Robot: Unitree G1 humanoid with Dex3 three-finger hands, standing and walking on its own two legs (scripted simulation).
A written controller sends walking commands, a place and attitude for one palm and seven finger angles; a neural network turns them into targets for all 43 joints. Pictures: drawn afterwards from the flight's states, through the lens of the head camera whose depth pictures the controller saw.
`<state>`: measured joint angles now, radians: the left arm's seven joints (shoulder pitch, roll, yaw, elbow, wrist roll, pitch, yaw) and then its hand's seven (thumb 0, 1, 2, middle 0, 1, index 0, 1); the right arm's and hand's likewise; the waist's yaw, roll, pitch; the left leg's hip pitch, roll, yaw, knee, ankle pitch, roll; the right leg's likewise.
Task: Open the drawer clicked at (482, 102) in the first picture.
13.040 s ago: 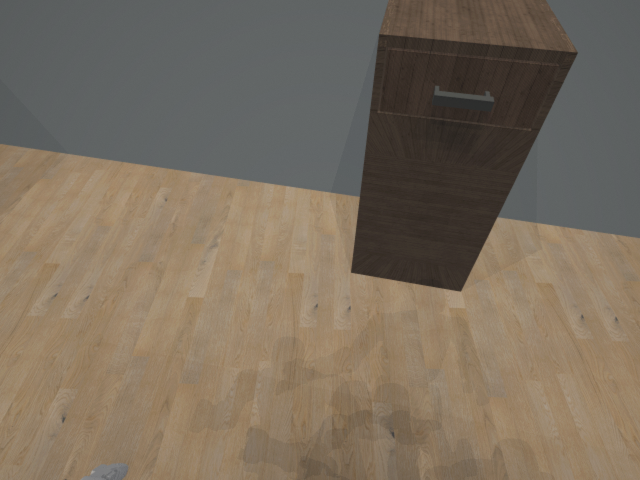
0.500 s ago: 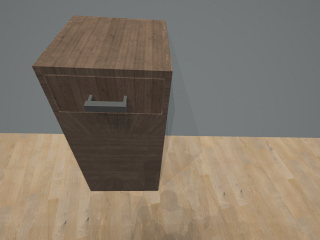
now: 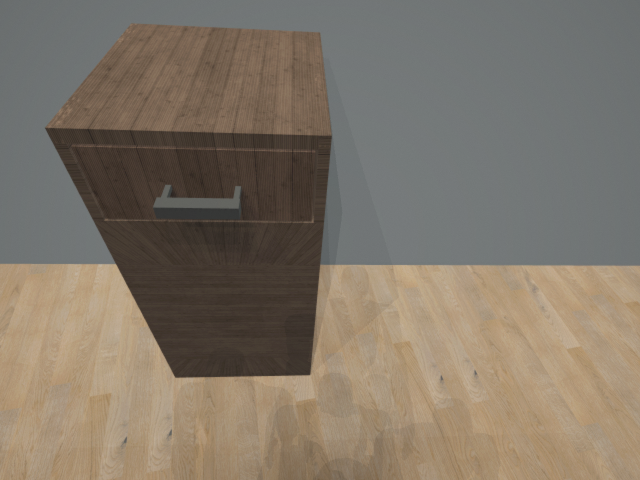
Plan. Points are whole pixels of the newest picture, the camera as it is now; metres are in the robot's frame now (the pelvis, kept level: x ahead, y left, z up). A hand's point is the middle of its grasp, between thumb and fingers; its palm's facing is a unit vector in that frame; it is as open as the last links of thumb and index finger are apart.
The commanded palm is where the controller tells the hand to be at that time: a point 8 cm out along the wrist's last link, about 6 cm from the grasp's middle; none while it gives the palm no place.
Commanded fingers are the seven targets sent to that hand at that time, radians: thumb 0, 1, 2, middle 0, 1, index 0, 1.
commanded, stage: raise the hand with hooked fingers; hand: left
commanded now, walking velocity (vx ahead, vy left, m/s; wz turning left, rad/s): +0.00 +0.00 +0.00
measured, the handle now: (200, 199) +0.54 +0.24 +0.03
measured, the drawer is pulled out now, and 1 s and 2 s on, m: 0.00 0.00 0.00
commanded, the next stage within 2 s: move the hooked fingers above the handle in 1.90 s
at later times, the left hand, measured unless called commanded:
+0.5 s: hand (179, 442) +0.18 +0.19 -0.05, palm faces -0.01 -0.17 -0.99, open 8.9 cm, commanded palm +0.16 +0.20 +0.02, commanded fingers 0.00 0.29 0.64 -0.24 -0.69 -0.24 -0.69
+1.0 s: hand (171, 327) +0.28 +0.20 +0.05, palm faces +0.11 -0.11 -0.99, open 12.0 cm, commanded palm +0.25 +0.20 +0.11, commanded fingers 0.00 -0.29 0.39 -0.28 -1.07 -0.28 -1.07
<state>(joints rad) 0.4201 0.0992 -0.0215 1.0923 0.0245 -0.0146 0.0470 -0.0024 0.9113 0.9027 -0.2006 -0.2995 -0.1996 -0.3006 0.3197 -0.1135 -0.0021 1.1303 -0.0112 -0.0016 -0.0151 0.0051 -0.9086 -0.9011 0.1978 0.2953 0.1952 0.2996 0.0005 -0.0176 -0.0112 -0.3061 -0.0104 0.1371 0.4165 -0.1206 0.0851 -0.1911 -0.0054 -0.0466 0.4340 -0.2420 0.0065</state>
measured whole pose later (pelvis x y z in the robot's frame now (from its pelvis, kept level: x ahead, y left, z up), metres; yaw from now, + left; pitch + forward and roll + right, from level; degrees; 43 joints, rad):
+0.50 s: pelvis +0.01 -0.03 -0.03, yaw -1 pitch +5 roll +0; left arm 0.44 0.28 -0.15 0.04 1.08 0.06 0.44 0.00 0.52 0.74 -0.24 -0.55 -0.24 -0.55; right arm 0.05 -0.23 -0.01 0.49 -0.04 0.09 0.02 0.01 -0.91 -0.90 0.20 0.30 0.19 0.30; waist 0.10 0.01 -0.11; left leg -0.56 -0.04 0.05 0.75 -0.28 0.05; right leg -0.46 0.08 0.04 0.80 -0.42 -0.06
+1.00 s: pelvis +0.05 -0.04 -0.01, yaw +0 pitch +4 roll +1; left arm 0.30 0.40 -0.05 -0.16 0.94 0.11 0.26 0.00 -0.07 0.49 -0.29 -0.92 -0.29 -0.93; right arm 0.13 -0.26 0.00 0.62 -0.02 0.13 0.00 0.01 -0.90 -0.90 0.20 0.30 0.20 0.30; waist 0.08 0.07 -0.06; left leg -0.40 -0.05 0.03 0.61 -0.27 0.05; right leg -0.29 0.07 0.04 0.63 -0.40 -0.06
